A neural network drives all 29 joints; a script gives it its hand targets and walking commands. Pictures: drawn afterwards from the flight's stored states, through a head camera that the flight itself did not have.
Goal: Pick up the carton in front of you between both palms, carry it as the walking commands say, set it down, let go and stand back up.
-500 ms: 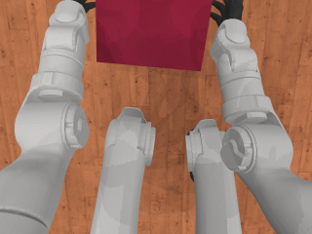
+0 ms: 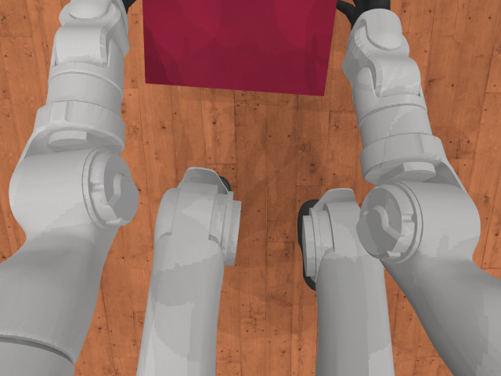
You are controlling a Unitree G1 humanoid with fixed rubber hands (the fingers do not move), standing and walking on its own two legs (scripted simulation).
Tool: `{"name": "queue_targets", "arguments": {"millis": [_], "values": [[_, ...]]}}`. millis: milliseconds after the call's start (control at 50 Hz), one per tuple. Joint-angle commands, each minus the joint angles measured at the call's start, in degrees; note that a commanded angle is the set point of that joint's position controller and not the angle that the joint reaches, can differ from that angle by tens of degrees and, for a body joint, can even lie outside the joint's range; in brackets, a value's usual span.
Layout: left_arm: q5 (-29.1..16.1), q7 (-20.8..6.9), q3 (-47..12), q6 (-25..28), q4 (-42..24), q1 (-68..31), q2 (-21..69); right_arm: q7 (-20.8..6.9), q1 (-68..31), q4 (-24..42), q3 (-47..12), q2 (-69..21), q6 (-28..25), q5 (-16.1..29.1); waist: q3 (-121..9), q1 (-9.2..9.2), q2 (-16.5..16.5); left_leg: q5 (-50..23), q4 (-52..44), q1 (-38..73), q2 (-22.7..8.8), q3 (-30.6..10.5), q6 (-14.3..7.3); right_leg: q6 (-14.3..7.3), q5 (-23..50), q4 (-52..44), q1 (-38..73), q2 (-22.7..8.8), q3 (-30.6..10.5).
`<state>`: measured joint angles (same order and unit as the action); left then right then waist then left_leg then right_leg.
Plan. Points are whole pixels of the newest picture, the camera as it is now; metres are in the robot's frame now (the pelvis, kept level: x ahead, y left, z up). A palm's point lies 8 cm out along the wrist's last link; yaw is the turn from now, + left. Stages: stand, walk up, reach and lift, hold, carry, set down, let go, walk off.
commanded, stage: set down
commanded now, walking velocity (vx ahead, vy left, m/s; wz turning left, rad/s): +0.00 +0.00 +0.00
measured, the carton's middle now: (242, 18) +0.53 +0.11 -0.25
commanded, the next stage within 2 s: let go in 1.68 s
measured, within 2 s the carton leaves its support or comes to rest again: neither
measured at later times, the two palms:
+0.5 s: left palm (109, 21) +0.48 +0.28 -0.21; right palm (373, 33) +0.52 -0.06 -0.20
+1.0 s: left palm out of the picture +0.50 +0.31 -0.07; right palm out of the picture +0.54 -0.06 -0.07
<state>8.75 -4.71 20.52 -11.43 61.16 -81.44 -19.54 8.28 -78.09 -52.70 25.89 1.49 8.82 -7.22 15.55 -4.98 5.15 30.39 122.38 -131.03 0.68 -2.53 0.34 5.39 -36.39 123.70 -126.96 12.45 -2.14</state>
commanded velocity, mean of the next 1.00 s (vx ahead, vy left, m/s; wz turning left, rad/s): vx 0.00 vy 0.00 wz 0.00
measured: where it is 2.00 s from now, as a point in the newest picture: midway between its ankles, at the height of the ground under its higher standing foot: (262, 249)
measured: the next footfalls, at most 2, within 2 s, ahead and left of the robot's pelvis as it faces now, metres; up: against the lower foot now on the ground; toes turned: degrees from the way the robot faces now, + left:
none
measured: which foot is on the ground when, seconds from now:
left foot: down 0.00-1.00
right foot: down 0.00-1.00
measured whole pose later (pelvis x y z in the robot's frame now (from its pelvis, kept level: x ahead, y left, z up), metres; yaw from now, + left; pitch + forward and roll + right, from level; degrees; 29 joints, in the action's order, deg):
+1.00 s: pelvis +0.00 +0.00 +0.05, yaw +1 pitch +39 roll -5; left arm -4.9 -2.8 11.4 -7.8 57.8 -74.3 -26.6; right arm 12.4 -71.7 -48.8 14.5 7.7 10.1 3.7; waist 10.1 -3.4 3.1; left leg 28.4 113.1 -123.7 1.2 -2.5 -0.9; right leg 3.2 -35.4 114.1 -118.1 6.2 0.2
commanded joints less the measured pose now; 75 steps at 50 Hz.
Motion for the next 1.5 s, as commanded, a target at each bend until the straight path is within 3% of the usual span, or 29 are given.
{"name": "queue_targets", "arguments": {"millis": [0,220,300,340,400,460,560,620,700,780,900,1020,1180,1300,1480], "values": [[-2.6,-12.1,-11.9,0.4,2.0,-17.3,40.0,-11.7,-21.8,-4.0,-16.4,-38.5,1.0,1.4,-45.7,-3.53,0.9,-16.5,-9.4,28.4,3.0,2.1,-2.7,-3.3,11.5,-9.3,12.0,0.0,6.0],[-3.1,-11.1,-12.1,1.6,4.6,-13.5,37.3,-11.9,-16.9,-5.6,-16.2,-35.5,0.0,1.2,-43.1,-2.99,0.9,-20.7,-7.8,29.0,2.6,0.8,-3.1,-2.8,14.1,-7.6,10.5,-0.8,6.2],[-3.4,-10.1,-11.7,2.5,5.0,-12.8,32.3,-10.9,-15.6,-5.0,-15.7,-30.6,-0.4,1.1,-43.4,-2.73,0.8,-18.9,-7.3,29.9,2.1,1.0,-2.4,-2.2,12.9,-7.4,12.7,-1.5,6.8],[-3.6,-7.8,-8.9,3.9,5.9,-10.4,21.8,-8.8,-12.4,-5.3,-13.9,-21.1,-1.1,0.9,-43.9,-2.54,0.3,-18.1,-7.1,31.1,1.4,1.4,-1.6,-1.7,12.4,-7.4,14.8,-2.2,7.2],[-5.0,1.2,-1.6,8.7,5.8,-1.7,-11.4,-1.1,-4.2,-3.9,-9.9,9.2,-4.0,3.5,-47.3,-2.87,-1.4,-17.2,-7.6,34.1,-0.3,1.5,-0.5,-0.6,12.4,-7.2,18.1,-4.0,7.1],[-11.9,4.3,-4.3,12.1,4.0,-7.9,-16.4,1.5,-9.0,-1.2,-13.8,13.0,-5.8,10.1,-51.8,-3.58,-2.8,-21.7,-6.0,36.3,-1.3,0.9,-0.2,-0.5,16.2,-5.9,19.4,-5.1,5.9],[-18.5,3.3,-9.7,13.1,-3.7,-15.5,-20.0,1.3,-14.5,4.2,-21.6,11.9,-5.8,19.3,-60.8,-4.68,-2.7,-24.7,-5.1,40.3,-2.1,1.1,-1.0,-1.1,18.1,-5.2,24.9,-6.2,5.0],[-21.2,2.2,-11.6,11.3,-4.0,-15.8,-21.1,2.0,-15.2,6.0,-22.4,13.5,-4.6,20.8,-64.9,-4.08,-4.0,-22.8,-5.7,45.7,-2.4,1.7,-1.0,-1.5,14.7,-5.9,26.6,-6.5,6.2],[-21.6,1.9,-12.9,8.7,-3.3,-14.4,-20.9,3.9,-14.1,8.2,-19.4,15.0,-2.7,19.0,-69.9,-2.69,-6.0,-19.3,-8.0,52.7,-1.9,2.3,-0.6,-1.8,10.3,-8.1,27.5,-6.0,8.2],[-18.8,2.3,-11.9,6.0,-7.8,-12.5,-19.7,5.4,-11.3,12.7,-15.5,15.1,-0.7,15.4,-75.8,-1.01,-8.9,-18.3,-12.0,59.1,-0.7,3.1,-0.1,-2.7,9.0,-11.7,28.0,-5.1,9.6],[-14.1,2.2,-8.7,4.2,-9.1,-8.0,-15.4,4.7,-5.9,9.9,-10.9,12.6,0.8,11.0,-66.3,0.66,-10.4,-17.1,-18.1,54.1,0.2,3.0,0.5,-2.8,7.0,-17.6,22.1,-4.5,9.4],[-12.2,1.4,-6.7,4.9,-9.7,-4.8,-13.6,3.4,-3.2,9.5,-10.4,10.2,-0.1,9.8,-67.5,0.47,-9.7,-20.4,-23.1,54.1,0.9,3.1,0.7,-2.2,10.0,-23.2,23.5,-4.5,8.8],[-11.5,0.2,-4.5,3.5,-13.9,-1.6,-15.0,3.4,-0.6,16.5,-11.7,9.4,1.2,10.0,-76.2,-0.3,-8.2,-24.0,-30.8,61.9,1.7,4.1,0.7,-1.5,13.6,-31.6,32.5,-4.3,8.6],[-11.4,-0.9,-3.6,2.3,-17.2,0.0,-15.4,3.3,1.9,20.8,-11.9,9.0,2.6,9.5,-78.9,0.26,-8.4,-27.4,-36.8,69.1,2.2,4.3,0.8,-1.3,15.9,-38.3,37.7,-4.3,8.4],[-9.4,-2.2,-2.6,2.7,-15.6,3.3,-13.1,1.8,7.2,19.7,-10.3,7.6,2.3,7.9,-75.3,1.52,-9.4,-30.3,-46.6,76.8,2.3,3.1,0.9,-1.1,17.4,-49.2,41.3,-5.1,7.3]]}}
